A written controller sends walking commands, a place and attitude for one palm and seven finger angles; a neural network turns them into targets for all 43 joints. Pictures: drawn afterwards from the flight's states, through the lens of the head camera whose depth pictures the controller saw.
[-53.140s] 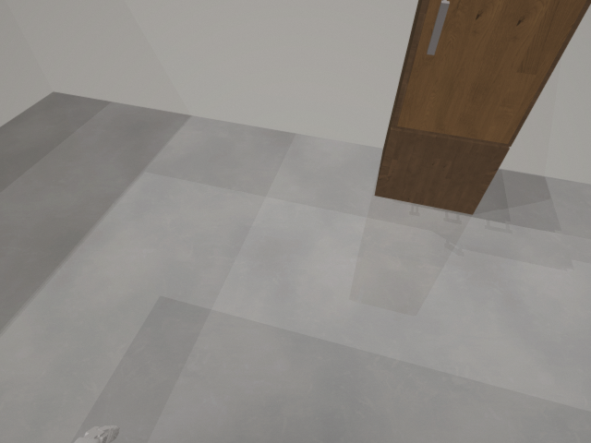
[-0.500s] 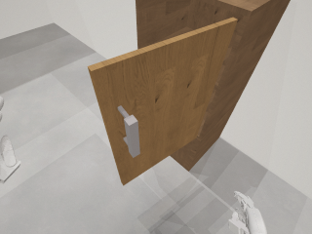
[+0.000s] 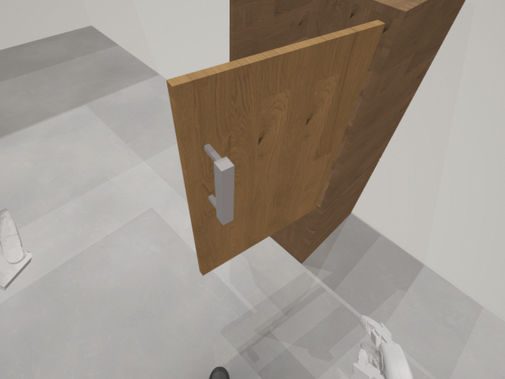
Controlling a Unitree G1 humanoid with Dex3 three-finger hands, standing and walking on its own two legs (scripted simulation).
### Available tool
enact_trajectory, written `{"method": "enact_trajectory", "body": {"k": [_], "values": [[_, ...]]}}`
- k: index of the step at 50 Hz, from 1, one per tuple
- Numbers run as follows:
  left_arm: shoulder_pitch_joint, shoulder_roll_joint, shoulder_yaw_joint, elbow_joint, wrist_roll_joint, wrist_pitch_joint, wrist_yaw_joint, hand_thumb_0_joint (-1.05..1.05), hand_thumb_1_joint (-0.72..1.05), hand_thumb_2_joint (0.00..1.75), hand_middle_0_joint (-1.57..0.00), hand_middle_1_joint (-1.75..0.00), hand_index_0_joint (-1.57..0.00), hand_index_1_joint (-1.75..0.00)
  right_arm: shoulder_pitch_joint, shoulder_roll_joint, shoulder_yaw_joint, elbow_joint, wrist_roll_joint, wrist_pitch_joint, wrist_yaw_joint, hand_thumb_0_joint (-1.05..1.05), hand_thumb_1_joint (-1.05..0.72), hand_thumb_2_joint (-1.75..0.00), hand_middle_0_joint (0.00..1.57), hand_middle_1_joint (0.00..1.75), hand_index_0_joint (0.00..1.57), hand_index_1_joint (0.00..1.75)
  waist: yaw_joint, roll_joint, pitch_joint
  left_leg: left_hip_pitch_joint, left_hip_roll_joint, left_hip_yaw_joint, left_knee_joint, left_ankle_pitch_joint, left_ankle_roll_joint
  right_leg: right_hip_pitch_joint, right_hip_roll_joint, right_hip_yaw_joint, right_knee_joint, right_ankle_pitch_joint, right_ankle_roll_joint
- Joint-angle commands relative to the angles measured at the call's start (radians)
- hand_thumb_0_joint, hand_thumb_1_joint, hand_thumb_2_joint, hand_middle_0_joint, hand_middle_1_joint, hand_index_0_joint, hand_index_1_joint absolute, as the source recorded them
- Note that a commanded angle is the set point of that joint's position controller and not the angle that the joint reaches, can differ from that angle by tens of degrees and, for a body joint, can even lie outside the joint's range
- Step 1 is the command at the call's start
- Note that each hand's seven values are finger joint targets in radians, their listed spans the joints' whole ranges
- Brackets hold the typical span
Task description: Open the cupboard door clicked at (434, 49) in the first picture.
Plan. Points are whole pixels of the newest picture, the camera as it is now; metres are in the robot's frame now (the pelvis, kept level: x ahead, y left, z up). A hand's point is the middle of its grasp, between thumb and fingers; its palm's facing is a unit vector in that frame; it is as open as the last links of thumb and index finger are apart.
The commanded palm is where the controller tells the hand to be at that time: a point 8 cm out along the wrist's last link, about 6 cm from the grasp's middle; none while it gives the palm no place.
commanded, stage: step back with the hand held close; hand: left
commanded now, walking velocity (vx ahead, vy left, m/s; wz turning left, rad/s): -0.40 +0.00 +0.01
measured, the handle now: (218, 185) +0.42 +0.10 +0.05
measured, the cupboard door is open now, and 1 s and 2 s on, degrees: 80 80 80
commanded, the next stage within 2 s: stop stepping back and stand still in 0.20 s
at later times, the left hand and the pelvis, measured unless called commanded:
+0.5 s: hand out of the picture +0.07 +0.23 +0.16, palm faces +0.36 -0.77 -0.52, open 7.4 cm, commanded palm +0.03 +0.27 +0.18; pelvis -0.12 -0.03 +0.00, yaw -1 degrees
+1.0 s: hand out of the picture +0.04 +0.25 +0.16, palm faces +0.46 -0.75 -0.47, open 7.4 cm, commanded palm -0.02 +0.29 +0.18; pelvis -0.15 -0.02 -0.01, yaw +2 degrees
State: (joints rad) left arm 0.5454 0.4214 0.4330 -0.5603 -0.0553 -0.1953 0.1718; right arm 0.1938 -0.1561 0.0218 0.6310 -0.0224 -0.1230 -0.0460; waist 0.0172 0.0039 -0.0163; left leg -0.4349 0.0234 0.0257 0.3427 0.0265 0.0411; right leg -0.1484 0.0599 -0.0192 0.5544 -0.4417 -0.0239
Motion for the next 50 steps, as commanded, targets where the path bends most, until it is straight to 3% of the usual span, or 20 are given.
{"method": "enact_trajectory", "body": {"k": [1,3,5,7,9,11,13,18,20,21,22,24,26,31,34,36,41,45,47,50], "values": [[-0.062,0.238,0.127,-0.207,-0.018,-0.085,-0.016,0.0,0.9,0.9,-0.2,-0.3,-0.2,-0.3,-0.085,-0.163,-0.065,-0.127,0.003,-0.004,-0.013,0.0,-0.9,-0.9,0.2,0.3,0.2,0.3,-0.011,0.037,-0.157,0.358,0.095,-0.069,0.087,-0.083,-0.049,-0.149,-0.148,0.119,-0.32,0.277,-0.049],[-0.083,0.265,0.151,-0.195,-0.02,-0.099,-0.01,0.0,0.9,0.9,-0.2,-0.3,-0.2,-0.3,-0.095,-0.135,-0.05,-0.123,0.001,0.001,-0.025,0.0,-0.9,-0.9,0.2,0.3,0.2,0.3,-0.013,-0.045,-0.182,0.375,0.039,0.003,0.239,-0.168,-0.062,-0.215,-0.262,0.143,-0.281,0.557,-0.055],[-0.036,0.249,0.156,-0.144,-0.02,-0.072,-0.024,0.0,0.9,0.9,-0.2,-0.3,-0.2,-0.3,-0.126,-0.153,-0.064,-0.16,0.034,-0.001,-0.034,0.0,-0.9,-0.9,0.2,0.3,0.2,0.3,-0.006,-0.242,-0.155,0.25,-0.021,0.013,0.354,-0.244,-0.041,-0.148,-0.239,0.079,-0.203,0.871,0.015],[-0.008,0.25,0.162,-0.131,-0.01,-0.056,-0.036,0.0,0.9,0.9,-0.2,-0.3,-0.2,-0.3,-0.149,-0.142,-0.043,-0.183,0.031,0.019,-0.045,0.0,-0.9,-0.9,0.2,0.3,0.2,0.3,-0.014,-0.129,-0.117,0.16,-0.016,0.008,0.274,-0.147,-0.036,-0.059,-0.225,0.069,-0.106,1.068,0.027],[-0.037,0.236,0.137,-0.153,-0.018,-0.059,-0.041,0.0,0.9,0.9,-0.2,-0.3,-0.2,-0.3,-0.145,-0.169,-0.037,-0.181,0.032,0.021,-0.06,0.0,-0.9,-0.9,0.2,0.3,0.2,0.3,-0.019,0.044,-0.098,0.258,0.033,-0.039,0.094,0.285,-0.014,-0.075,-0.122,0.025,-0.019,0.941,0.076],[-0.003,0.25,0.157,-0.152,-0.027,-0.065,-0.039,0.0,0.9,0.9,-0.2,-0.3,-0.2,-0.3,-0.107,-0.191,-0.059,-0.173,0.026,0.012,-0.042,0.0,-0.9,-0.9,0.2,0.3,0.2,0.3,-0.005,0.201,-0.227,0.445,0.182,-0.204,0.029,0.626,0.077,-0.166,-0.007,0.041,0.168,0.276,0.086],[0.022,0.218,0.138,-0.166,-0.027,-0.062,-0.047,0.0,0.9,0.9,-0.2,-0.3,-0.2,-0.3,-0.115,-0.192,-0.078,-0.156,-0.001,-0.025,-0.023,0.0,-0.9,-0.9,0.2,0.3,0.2,0.3,0.02,0.263,-0.217,0.262,0.27,-0.305,-0.105,0.245,0.121,-0.094,0.02,0.092,0.339,-0.153,0.043],[0.116,0.227,0.168,-0.221,-0.03,-0.021,-0.009,0.0,0.9,0.9,-0.2,-0.3,-0.2,-0.3,-0.121,-0.198,-0.084,-0.2,0.018,-0.03,-0.021,0.0,-0.9,-0.9,0.2,0.3,0.2,0.3,0.009,0.263,-0.11,-0.096,0.137,-0.134,-0.214,-0.554,0.028,0.137,0.024,-0.068,0.057,-0.015,0.009],[0.121,0.232,0.169,-0.208,-0.014,-0.018,-0.006,0.0,0.9,0.9,-0.2,-0.3,-0.2,-0.3,-0.117,-0.176,-0.081,-0.205,0.026,-0.015,-0.026,0.0,-0.9,-0.9,0.2,0.3,0.2,0.3,-0.008,0.071,-0.035,-0.077,-0.007,-0.019,0.089,-0.569,-0.049,0.001,-0.109,0.059,-0.273,-0.095,-0.02],[0.099,0.272,0.188,-0.215,-0.004,-0.021,0.0,0.0,0.9,0.9,-0.2,-0.3,-0.2,-0.3,-0.11,-0.165,-0.085,-0.194,0.023,-0.001,-0.025,0.0,-0.9,-0.9,0.2,0.3,0.2,0.3,-0.01,-0.19,-0.008,0.051,-0.097,-0.013,0.538,-0.455,-0.087,-0.348,-0.375,0.444,-0.513,-0.366,-0.11],[0.006,0.256,0.181,-0.212,0.001,-0.023,0.006,0.0,0.9,0.9,-0.2,-0.3,-0.2,-0.3,-0.074,-0.182,-0.09,-0.159,0.003,0.003,-0.028,0.0,-0.9,-0.9,0.2,0.3,0.2,0.3,-0.016,-0.194,0.032,-0.017,-0.078,-0.064,0.802,-0.424,-0.085,-0.468,-0.475,0.494,-0.52,-0.343,-0.165],[-0.075,0.192,0.132,-0.11,0.011,-0.007,0.008,0.0,0.9,0.9,-0.2,-0.3,-0.2,-0.3,-0.036,-0.157,-0.081,-0.123,0.017,-0.008,-0.039,0.0,-0.9,-0.9,0.2,0.3,0.2,0.3,-0.052,-0.134,0.014,-0.016,-0.008,-0.085,0.828,-0.358,-0.072,-0.393,-0.364,0.336,-0.429,-0.235,-0.106],[-0.12,0.153,0.079,-0.033,0.025,-0.018,0.009,0.0,0.9,0.9,-0.2,-0.3,-0.2,-0.3,-0.058,-0.169,-0.07,-0.121,0.018,-0.024,-0.061,0.0,-0.9,-0.9,0.2,0.3,0.2,0.3,-0.048,-0.093,0.014,0.032,0.013,-0.034,0.606,-0.351,-0.056,-0.287,-0.301,0.207,-0.362,-0.095,-0.071],[-0.158,0.148,0.056,-0.089,0.053,-0.05,0.024,0.0,0.9,0.9,-0.2,-0.3,-0.2,-0.3,-0.032,-0.173,-0.065,-0.113,0.004,-0.082,-0.07,0.0,-0.9,-0.9,0.2,0.3,0.2,0.3,-0.019,-0.078,-0.019,0.21,-0.026,0.047,0.058,-0.417,0.007,-0.107,-0.24,0.177,-0.254,-0.067,-0.053],[-0.108,0.179,0.102,-0.194,0.037,-0.069,0.024,0.0,0.9,0.9,-0.2,-0.3,-0.2,-0.3,-0.036,-0.208,-0.076,-0.16,0.019,-0.085,-0.052,0.0,-0.9,-0.9,0.2,0.3,0.2,0.3,-0.007,0.15,-0.099,0.321,0.167,-0.193,0.026,-0.071,0.061,-0.115,-0.083,0.004,0.07,0.253,0.018],[-0.075,0.178,0.113,-0.174,0.037,-0.068,0.009,0.0,0.9,0.9,-0.2,-0.3,-0.2,-0.3,-0.036,-0.168,-0.059,-0.128,0.011,-0.082,-0.038,0.0,-0.9,-0.9,0.2,0.3,0.2,0.3,-0.027,0.265,-0.002,0.2,0.21,-0.265,-0.069,-0.158,0.081,-0.166,-0.055,-0.059,0.133,0.052,0.037],[-0.043,0.163,0.114,-0.108,0.036,-0.072,0.002,0.0,0.9,0.9,-0.2,-0.3,-0.2,-0.3,-0.042,-0.181,-0.062,-0.124,0.016,-0.083,-0.023,0.0,-0.9,-0.9,0.2,0.3,0.2,0.3,-0.027,0.149,0.005,0.092,0.147,-0.114,0.086,-0.12,0.039,0.027,-0.06,-0.039,-0.076,0.231,0.012],[-0.012,0.171,0.119,-0.05,0.013,-0.068,-0.003,0.0,0.9,0.9,-0.2,-0.3,-0.2,-0.3,-0.025,-0.156,-0.075,-0.127,0.028,-0.051,-0.017,0.0,-0.9,-0.9,0.2,0.3,0.2,0.3,-0.025,-0.189,-0.04,-0.045,-0.023,0.012,0.495,-0.486,-0.032,0.038,-0.339,0.415,-0.273,0.119,-0.143],[-0.059,0.168,0.115,-0.05,0.021,-0.073,0.002,0.0,0.9,0.9,-0.2,-0.3,-0.2,-0.3,-0.045,-0.151,-0.063,-0.127,0.023,-0.045,-0.02,0.0,-0.9,-0.9,0.2,0.3,0.2,0.3,-0.02,-0.152,-0.005,-0.048,0.016,-0.042,0.558,-0.511,-0.025,-0.024,-0.369,0.382,-0.287,0.105,-0.171],[-0.067,0.156,0.109,-0.069,0.022,-0.071,0.009,0.0,0.9,0.9,-0.2,-0.3,-0.2,-0.3,-0.051,-0.137,-0.04,-0.124,0.015,-0.039,-0.032,0.0,-0.9,-0.9,0.2,0.3,0.2,0.3,-0.04,-0.083,-0.014,0.198,0.004,0.025,0.186,-0.336,-0.019,-0.127,-0.253,0.16,-0.201,0.109,-0.086]]}}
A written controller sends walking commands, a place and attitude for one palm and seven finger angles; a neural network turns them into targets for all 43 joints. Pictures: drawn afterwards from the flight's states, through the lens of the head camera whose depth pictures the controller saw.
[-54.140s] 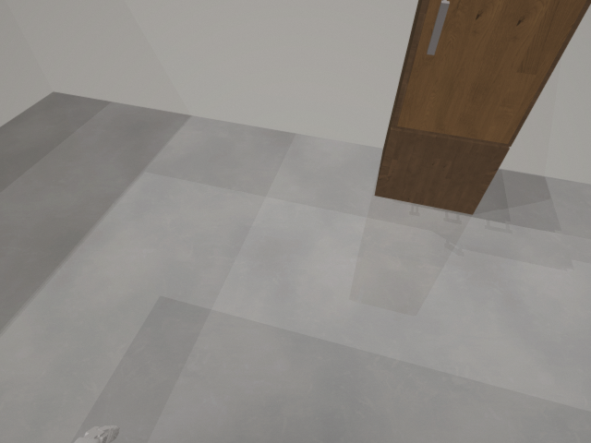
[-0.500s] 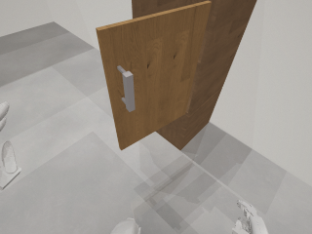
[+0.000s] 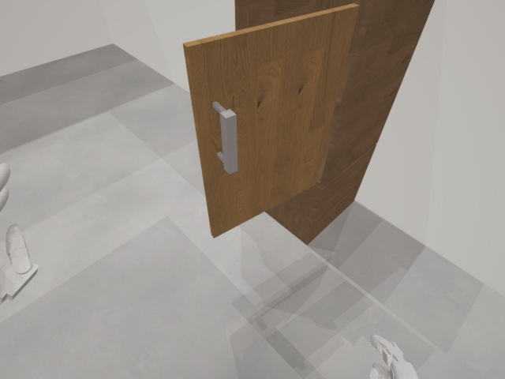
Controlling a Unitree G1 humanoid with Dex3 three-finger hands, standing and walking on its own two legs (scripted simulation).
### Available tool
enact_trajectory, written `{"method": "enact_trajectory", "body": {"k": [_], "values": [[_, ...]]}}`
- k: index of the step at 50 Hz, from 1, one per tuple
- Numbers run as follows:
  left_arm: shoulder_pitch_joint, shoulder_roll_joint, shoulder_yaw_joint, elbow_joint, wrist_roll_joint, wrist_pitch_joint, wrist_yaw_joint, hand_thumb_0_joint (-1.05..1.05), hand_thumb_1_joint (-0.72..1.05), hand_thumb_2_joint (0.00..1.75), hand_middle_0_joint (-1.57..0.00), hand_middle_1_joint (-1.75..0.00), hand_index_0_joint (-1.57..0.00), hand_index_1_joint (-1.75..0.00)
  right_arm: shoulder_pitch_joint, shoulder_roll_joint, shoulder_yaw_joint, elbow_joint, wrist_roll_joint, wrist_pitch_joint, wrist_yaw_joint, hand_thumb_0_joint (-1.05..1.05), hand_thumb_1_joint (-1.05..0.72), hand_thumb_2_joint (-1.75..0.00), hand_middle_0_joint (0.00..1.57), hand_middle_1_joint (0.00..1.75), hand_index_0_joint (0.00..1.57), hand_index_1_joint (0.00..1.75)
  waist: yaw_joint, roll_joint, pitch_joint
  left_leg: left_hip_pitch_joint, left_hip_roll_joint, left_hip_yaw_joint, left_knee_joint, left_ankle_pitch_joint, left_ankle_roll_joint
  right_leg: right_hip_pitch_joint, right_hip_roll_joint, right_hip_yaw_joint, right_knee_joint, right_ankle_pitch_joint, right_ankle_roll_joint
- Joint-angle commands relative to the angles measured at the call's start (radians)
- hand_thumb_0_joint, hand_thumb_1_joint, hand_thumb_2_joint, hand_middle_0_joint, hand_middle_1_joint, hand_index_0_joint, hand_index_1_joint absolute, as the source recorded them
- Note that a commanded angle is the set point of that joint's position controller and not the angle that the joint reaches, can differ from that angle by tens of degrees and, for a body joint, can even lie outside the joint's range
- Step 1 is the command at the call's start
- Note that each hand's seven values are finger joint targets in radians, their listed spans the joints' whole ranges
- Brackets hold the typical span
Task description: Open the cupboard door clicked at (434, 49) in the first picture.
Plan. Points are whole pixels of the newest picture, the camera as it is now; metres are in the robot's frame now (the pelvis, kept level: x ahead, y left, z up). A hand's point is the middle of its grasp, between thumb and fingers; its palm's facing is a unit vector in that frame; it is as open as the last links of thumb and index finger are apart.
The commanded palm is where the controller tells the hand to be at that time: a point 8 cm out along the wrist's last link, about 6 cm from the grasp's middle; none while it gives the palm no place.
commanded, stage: let the arm hang, fingers relaxed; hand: left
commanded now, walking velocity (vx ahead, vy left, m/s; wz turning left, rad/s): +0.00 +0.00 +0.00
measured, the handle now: (224, 138) +0.58 +0.10 +0.06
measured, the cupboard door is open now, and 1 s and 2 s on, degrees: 80 80 80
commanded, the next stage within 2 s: look to check the result in 1.20 s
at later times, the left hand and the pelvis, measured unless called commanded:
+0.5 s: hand out of the picture +0.01 +0.18 -0.17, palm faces +0.11 -0.97 -0.20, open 6.8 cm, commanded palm none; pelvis -0.01 -0.01 +0.01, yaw +5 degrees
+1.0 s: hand out of the picture -0.03 +0.16 -0.17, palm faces +0.10 -0.98 -0.18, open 7.4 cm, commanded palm none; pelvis -0.02 +0.00 +0.01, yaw +4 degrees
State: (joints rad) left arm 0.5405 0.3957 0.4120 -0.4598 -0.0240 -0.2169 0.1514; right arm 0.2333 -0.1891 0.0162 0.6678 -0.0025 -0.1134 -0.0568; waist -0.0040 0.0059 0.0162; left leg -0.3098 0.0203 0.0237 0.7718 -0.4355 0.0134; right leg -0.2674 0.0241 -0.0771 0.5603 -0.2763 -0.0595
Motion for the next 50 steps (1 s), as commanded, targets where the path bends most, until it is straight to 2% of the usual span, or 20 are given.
{"method": "enact_trajectory", "body": {"k": [1,3,4,5,6,7,8,10,11,12,13,14,16,18,21,22,25,32,38,50], "values": [[-0.075,0.181,0.122,-0.197,-0.013,-0.054,0.03,0.0,0.9,0.9,-0.2,-0.3,-0.2,-0.3,-0.1,-0.118,-0.041,-0.165,-0.007,-0.053,-0.026,0.0,-0.9,-0.9,0.2,0.3,0.2,0.3,-0.014,-0.016,-0.034,0.124,0.013,-0.001,-0.339,0.161,0.012,-0.027,-0.165,0.18,-0.169,-0.077,-0.011],[-0.102,0.192,0.12,-0.268,-0.009,-0.065,0.031,0.0,0.9,0.9,-0.2,-0.3,-0.2,-0.3,-0.122,-0.155,-0.06,-0.19,-0.006,-0.061,-0.033,0.0,-0.9,-0.9,0.2,0.3,0.2,0.3,0.011,0.15,-0.036,0.107,0.162,-0.207,-0.447,0.185,0.063,-0.012,-0.063,0.108,-0.052,-0.025,0.051],[-0.089,0.192,0.128,-0.238,-0.003,-0.063,0.03,0.0,0.9,0.9,-0.2,-0.3,-0.2,-0.3,-0.116,-0.136,-0.048,-0.177,-0.003,-0.063,-0.03,0.0,-0.9,-0.9,0.2,0.3,0.2,0.3,0.01,0.191,-0.024,0.031,0.188,-0.244,-0.505,0.122,0.071,0.032,-0.037,0.077,-0.012,-0.037,0.066],[-0.153,-0.055,-0.287,0.551,0.081,0.135,-0.123,0.0,0.9,0.9,-0.2,-0.3,-0.2,-0.3,-0.109,-0.309,-0.105,0.067,-0.017,-0.061,0.066,0.0,-0.9,-0.9,0.2,0.3,0.2,0.3,-0.066,0.243,0.078,-0.115,0.18,-0.279,-0.375,0.384,0.105,-0.122,-0.059,0.021,0.21,-0.008,0.059],[-0.135,-0.089,-0.269,0.588,0.063,0.214,-0.141,0.0,0.9,0.9,-0.2,-0.3,-0.2,-0.3,-0.037,-0.225,-0.1,0.051,-0.014,0.008,0.059,0.0,-0.9,-0.9,0.2,0.3,0.2,0.3,-0.044,0.217,0.025,-0.07,0.206,-0.267,-0.399,0.58,0.138,-0.135,-0.048,0.074,0.29,-0.186,0.057],[-0.145,-0.136,-0.302,0.612,0.057,0.233,-0.142,0.0,0.9,0.9,-0.2,-0.3,-0.2,-0.3,-0.033,-0.202,-0.084,0.039,-0.032,0.023,0.049,0.0,-0.9,-0.9,0.2,0.3,0.2,0.3,-0.036,0.14,-0.025,-0.046,0.248,-0.316,-0.388,0.624,0.174,-0.165,-0.037,0.097,0.362,-0.28,0.064],[-0.188,-0.135,-0.315,0.651,0.059,0.226,-0.143,0.0,0.9,0.9,-0.2,-0.3,-0.2,-0.3,-0.024,-0.198,-0.08,0.027,-0.047,0.029,0.043,0.0,-0.9,-0.9,0.2,0.3,0.2,0.3,-0.025,0.011,-0.05,0.04,0.248,-0.347,-0.354,0.762,0.194,-0.18,-0.038,0.117,0.332,-0.277,0.061],[-0.208,-0.122,-0.325,0.778,0.057,0.211,-0.139,0.0,0.9,0.9,-0.2,-0.3,-0.2,-0.3,-0.041,-0.212,-0.072,0.037,-0.047,0.048,0.042,0.0,-0.9,-0.9,0.2,0.3,0.2,0.3,0.013,-0.082,-0.131,0.159,0.207,-0.267,-0.275,0.947,0.162,-0.088,-0.033,0.082,0.13,-0.135,0.064],[-0.196,-0.097,-0.324,0.861,0.055,0.205,-0.136,0.0,0.9,0.9,-0.2,-0.3,-0.2,-0.3,-0.059,-0.215,-0.069,0.051,-0.037,0.058,0.042,0.0,-0.9,-0.9,0.2,0.3,0.2,0.3,0.031,-0.09,-0.16,0.155,0.158,-0.205,-0.242,0.914,0.119,0.021,-0.034,0.077,0.003,0.065,0.062],[-0.193,-0.053,-0.322,0.939,0.054,0.199,-0.131,0.0,0.9,0.9,-0.2,-0.3,-0.2,-0.3,-0.064,-0.192,-0.065,0.066,-0.022,0.065,0.042,0.0,-0.9,-0.9,0.2,0.3,0.2,0.3,0.03,-0.127,-0.165,0.083,0.082,-0.133,-0.209,0.741,0.062,0.139,-0.076,0.148,-0.077,0.342,0.047],[-0.224,-0.016,-0.329,1.001,0.053,0.197,-0.129,0.0,0.9,0.9,-0.2,-0.3,-0.2,-0.3,-0.047,-0.15,-0.056,0.084,-0.012,0.073,0.047,0.0,-0.9,-0.9,0.2,0.3,0.2,0.3,0.004,-0.103,-0.114,0.018,0.028,-0.083,-0.219,0.486,0.013,0.141,-0.182,0.245,-0.111,0.465,0.008],[-0.262,0.0,-0.343,1.061,0.05,0.202,-0.132,0.0,0.9,0.9,-0.2,-0.3,-0.2,-0.3,-0.02,-0.133,-0.051,0.113,-0.012,0.086,0.054,0.0,-0.9,-0.9,0.2,0.3,0.2,0.3,-0.025,-0.008,-0.067,0.041,0.003,-0.065,-0.25,0.341,-0.003,0.086,-0.231,0.251,-0.121,0.452,-0.018],[-0.289,-0.009,-0.353,1.179,0.043,0.199,-0.127,0.0,0.9,0.9,-0.2,-0.3,-0.2,-0.3,-0.052,-0.118,-0.05,0.16,-0.023,0.107,0.044,0.0,-0.9,-0.9,0.2,0.3,0.2,0.3,-0.012,-0.132,-0.079,0.062,-0.007,-0.041,-0.234,0.339,-0.006,0.109,-0.189,0.25,-0.133,0.519,-0.007],[-0.294,-0.026,-0.365,1.276,0.037,0.199,-0.122,0.0,0.9,0.9,-0.2,-0.3,-0.2,-0.3,-0.036,-0.112,-0.046,0.212,-0.017,0.113,0.038,0.0,-0.9,-0.9,0.2,0.3,0.2,0.3,-0.018,-0.087,-0.082,0.107,0.004,-0.047,-0.27,0.353,-0.008,0.115,-0.165,0.22,-0.151,0.486,0.004],[-0.272,-0.094,-0.359,1.364,0.034,0.207,-0.12,0.0,0.9,0.9,-0.2,-0.3,-0.2,-0.3,-0.034,-0.084,-0.045,0.281,-0.024,0.117,0.029,0.0,-0.9,-0.9,0.2,0.3,0.2,0.3,-0.008,0.167,-0.047,0.129,0.042,-0.093,-0.333,0.377,0.007,0.08,-0.117,0.184,-0.176,0.22,0.011],[-0.268,-0.095,-0.363,1.392,0.032,0.209,-0.121,0.0,0.9,0.9,-0.2,-0.3,-0.2,-0.3,-0.03,-0.08,-0.043,0.298,-0.024,0.12,0.028,0.0,-0.9,-0.9,0.2,0.3,0.2,0.3,-0.004,0.162,-0.034,0.112,0.048,-0.104,-0.349,0.343,0.01,0.084,-0.107,0.181,-0.194,0.159,0.012],[-0.274,-0.106,-0.375,1.459,0.031,0.21,-0.123,0.0,0.9,0.9,-0.2,-0.3,-0.2,-0.3,0.006,-0.083,-0.044,0.347,-0.021,0.127,0.025,0.0,-0.9,-0.9,0.2,0.3,0.2,0.3,-0.011,0.043,0.003,0.118,0.048,-0.108,-0.365,0.281,0.01,0.052,-0.106,0.182,-0.247,0.053,0.008],[-0.239,-0.124,-0.384,1.552,0.029,0.213,-0.12,0.0,0.9,0.9,-0.2,-0.3,-0.2,-0.3,0.066,-0.067,-0.038,0.422,-0.019,0.124,0.02,0.0,-0.9,-0.9,0.2,0.3,0.2,0.3,-0.008,-0.014,0.037,0.116,0.057,-0.115,-0.408,0.261,0.016,0.047,-0.1,0.164,-0.248,0.013,0.01],[-0.212,-0.138,-0.384,1.577,0.029,0.216,-0.116,0.0,0.9,0.9,-0.2,-0.3,-0.2,-0.3,0.094,-0.049,-0.035,0.446,-0.02,0.128,0.021,0.0,-0.9,-0.9,0.2,0.3,0.2,0.3,-0.004,-0.03,0.078,0.103,0.047,-0.107,-0.413,0.217,0.017,0.009,-0.099,0.162,-0.253,-0.059,0.011],[-0.2,-0.169,-0.376,1.578,0.034,0.212,-0.114,0.0,0.9,0.9,-0.2,-0.3,-0.2,-0.3,0.098,-0.026,-0.037,0.449,-0.023,0.117,0.019,0.0,-0.9,-0.9,0.2,0.3,0.2,0.3,-0.002,0.011,0.07,0.078,0.052,-0.123,-0.43,0.218,0.021,0.02,-0.097,0.157,-0.212,0.005,0.015]]}}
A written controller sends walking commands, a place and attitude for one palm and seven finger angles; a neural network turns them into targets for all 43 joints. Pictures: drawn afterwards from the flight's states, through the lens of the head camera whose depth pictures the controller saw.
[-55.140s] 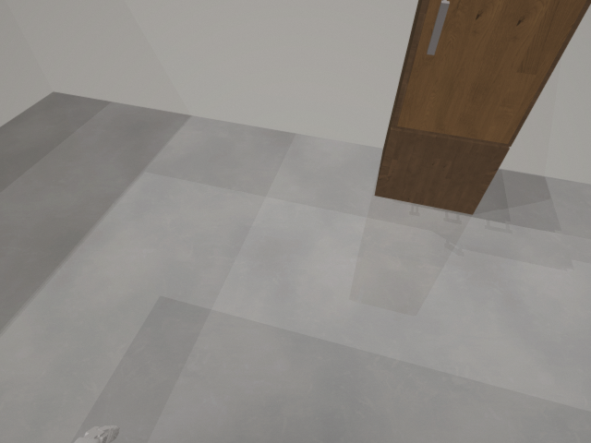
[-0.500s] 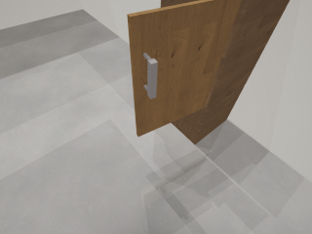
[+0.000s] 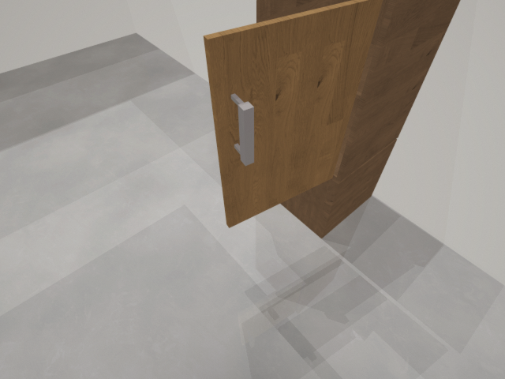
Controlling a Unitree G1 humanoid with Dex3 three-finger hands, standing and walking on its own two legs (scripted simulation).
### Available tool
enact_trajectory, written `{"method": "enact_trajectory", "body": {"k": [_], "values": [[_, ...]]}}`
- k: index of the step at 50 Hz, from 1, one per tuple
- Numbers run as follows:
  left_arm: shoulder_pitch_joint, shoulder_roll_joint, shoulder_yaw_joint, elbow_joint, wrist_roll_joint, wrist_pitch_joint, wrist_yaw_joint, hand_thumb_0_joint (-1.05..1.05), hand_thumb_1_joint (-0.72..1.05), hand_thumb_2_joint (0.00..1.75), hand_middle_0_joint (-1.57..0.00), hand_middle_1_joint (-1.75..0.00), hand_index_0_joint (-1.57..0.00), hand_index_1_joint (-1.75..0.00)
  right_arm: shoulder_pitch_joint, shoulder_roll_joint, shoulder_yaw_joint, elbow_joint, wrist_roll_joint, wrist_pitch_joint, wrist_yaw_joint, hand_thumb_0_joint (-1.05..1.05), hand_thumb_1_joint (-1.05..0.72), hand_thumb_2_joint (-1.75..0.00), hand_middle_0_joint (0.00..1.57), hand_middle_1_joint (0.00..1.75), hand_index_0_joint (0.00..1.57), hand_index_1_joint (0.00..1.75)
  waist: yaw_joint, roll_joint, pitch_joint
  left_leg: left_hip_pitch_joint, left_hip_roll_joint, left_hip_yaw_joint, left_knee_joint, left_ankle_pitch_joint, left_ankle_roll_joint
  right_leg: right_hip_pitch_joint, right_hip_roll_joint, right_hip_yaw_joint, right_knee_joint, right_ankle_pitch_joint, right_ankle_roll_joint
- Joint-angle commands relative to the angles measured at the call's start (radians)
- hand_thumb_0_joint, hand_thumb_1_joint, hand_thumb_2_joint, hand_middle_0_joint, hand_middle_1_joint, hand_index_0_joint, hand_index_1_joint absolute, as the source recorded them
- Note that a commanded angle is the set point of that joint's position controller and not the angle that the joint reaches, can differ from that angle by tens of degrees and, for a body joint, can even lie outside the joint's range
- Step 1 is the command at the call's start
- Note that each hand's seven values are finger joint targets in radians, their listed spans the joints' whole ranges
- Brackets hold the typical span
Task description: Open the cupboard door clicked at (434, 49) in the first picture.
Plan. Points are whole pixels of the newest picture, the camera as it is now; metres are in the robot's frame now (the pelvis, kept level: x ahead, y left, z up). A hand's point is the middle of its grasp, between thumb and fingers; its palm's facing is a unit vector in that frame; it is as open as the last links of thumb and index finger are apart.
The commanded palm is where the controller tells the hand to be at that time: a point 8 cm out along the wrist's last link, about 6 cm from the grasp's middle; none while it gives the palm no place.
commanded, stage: let the arm hang, fingers relaxed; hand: left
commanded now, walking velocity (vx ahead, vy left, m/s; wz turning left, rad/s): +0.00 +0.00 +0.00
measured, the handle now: (241, 130) +0.60 +0.05 +0.05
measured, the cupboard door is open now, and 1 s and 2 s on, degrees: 80 80 80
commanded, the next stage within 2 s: look to check the result in 0.20 s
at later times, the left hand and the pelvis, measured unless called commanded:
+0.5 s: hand out of the picture +0.01 +0.17 -0.17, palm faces +0.03 -0.98 -0.20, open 7.4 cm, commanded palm none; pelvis +0.01 +0.00 +0.00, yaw +0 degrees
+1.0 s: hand out of the picture +0.05 +0.18 -0.17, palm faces +0.02 -0.97 -0.24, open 7.4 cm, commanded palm none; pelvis +0.02 -0.01 +0.00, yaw +0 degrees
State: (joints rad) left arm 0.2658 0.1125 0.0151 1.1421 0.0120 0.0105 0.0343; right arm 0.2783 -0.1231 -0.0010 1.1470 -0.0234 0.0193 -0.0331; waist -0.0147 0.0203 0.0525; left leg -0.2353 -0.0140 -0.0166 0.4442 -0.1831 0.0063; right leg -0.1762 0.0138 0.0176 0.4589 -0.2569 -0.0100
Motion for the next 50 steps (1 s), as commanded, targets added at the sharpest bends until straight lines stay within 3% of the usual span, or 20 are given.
{"method": "enact_trajectory", "body": {"k": [1,4,6,16,20,23,31,50], "values": [[0.072,0.114,0.02,-0.021,-0.003,-0.017,0.004,0.0,0.9,0.9,-0.2,-0.3,-0.2,-0.3,0.051,-0.091,-0.021,-0.031,-0.002,-0.016,-0.005,0.0,-0.9,-0.9,0.2,0.3,0.2,0.3,0.007,-0.007,0.03,0.01,0.088,-0.084,-0.101,-0.024,0.029,-0.071,-0.087,0.062,-0.109,-0.006,-0.034],[0.072,0.115,0.02,-0.021,-0.003,-0.018,0.004,0.0,0.9,0.9,-0.2,-0.3,-0.2,-0.3,0.045,-0.092,-0.02,-0.031,0.0,-0.019,-0.006,0.0,-0.9,-0.9,0.2,0.3,0.2,0.3,0.008,0.008,0.033,0.014,0.091,-0.081,-0.099,0.004,0.028,-0.068,-0.088,0.059,-0.105,0.021,-0.032],[0.07,0.117,0.019,-0.021,-0.003,-0.02,0.004,0.0,0.9,0.9,-0.2,-0.3,-0.2,-0.3,0.042,-0.096,-0.02,-0.031,0.0,-0.018,-0.005,0.0,-0.9,-0.9,0.2,0.3,0.2,0.3,0.007,-0.018,0.03,0.024,0.09,-0.077,-0.094,0.013,0.026,-0.067,-0.091,0.063,-0.111,0.024,-0.031],[0.056,0.131,0.018,-0.024,-0.003,-0.025,0.003,0.0,0.9,0.9,-0.2,-0.3,-0.2,-0.3,0.021,-0.113,-0.021,-0.033,0.0,-0.019,-0.003,0.0,-0.9,-0.9,0.2,0.3,0.2,0.3,0.004,-0.028,0.018,0.055,0.088,-0.07,-0.087,0.047,0.024,-0.065,-0.096,0.072,-0.126,0.043,-0.031],[0.053,0.14,0.019,-0.022,-0.004,-0.026,0.003,0.0,0.9,0.9,-0.2,-0.3,-0.2,-0.3,0.009,-0.12,-0.021,-0.031,0.002,-0.023,-0.004,0.0,-0.9,-0.9,0.2,0.3,0.2,0.3,0.007,-0.005,0.003,0.066,0.094,-0.067,-0.087,0.085,0.024,-0.045,-0.099,0.07,-0.122,0.084,-0.029],[0.053,0.148,0.021,-0.025,-0.004,-0.029,0.003,0.0,0.9,0.9,-0.2,-0.3,-0.2,-0.3,0.004,-0.131,-0.021,-0.033,0.005,-0.024,-0.005,0.0,-0.9,-0.9,0.2,0.3,0.2,0.3,0.009,-0.034,-0.005,0.076,0.095,-0.066,-0.083,0.106,0.025,-0.031,-0.098,0.067,-0.127,0.104,-0.029],[0.034,0.16,0.02,-0.026,-0.005,-0.029,0.002,0.0,0.9,0.9,-0.2,-0.3,-0.2,-0.3,-0.015,-0.146,-0.022,-0.028,0.002,-0.024,-0.005,0.0,-0.9,-0.9,0.2,0.3,0.2,0.3,0.007,-0.015,0.008,0.079,0.097,-0.068,-0.095,0.107,0.021,-0.028,-0.099,0.072,-0.134,0.11,-0.029],[-0.022,0.227,0.029,-0.039,-0.005,-0.039,-0.004,0.0,0.9,0.9,-0.2,-0.3,-0.2,-0.3,-0.068,-0.212,-0.029,-0.04,0.003,-0.034,-0.004,0.0,-0.9,-0.9,0.2,0.3,0.2,0.3,0.009,-0.021,-0.034,0.113,0.105,-0.069,-0.105,0.164,0.02,0.022,-0.11,0.074,-0.148,0.197,-0.033]]}}
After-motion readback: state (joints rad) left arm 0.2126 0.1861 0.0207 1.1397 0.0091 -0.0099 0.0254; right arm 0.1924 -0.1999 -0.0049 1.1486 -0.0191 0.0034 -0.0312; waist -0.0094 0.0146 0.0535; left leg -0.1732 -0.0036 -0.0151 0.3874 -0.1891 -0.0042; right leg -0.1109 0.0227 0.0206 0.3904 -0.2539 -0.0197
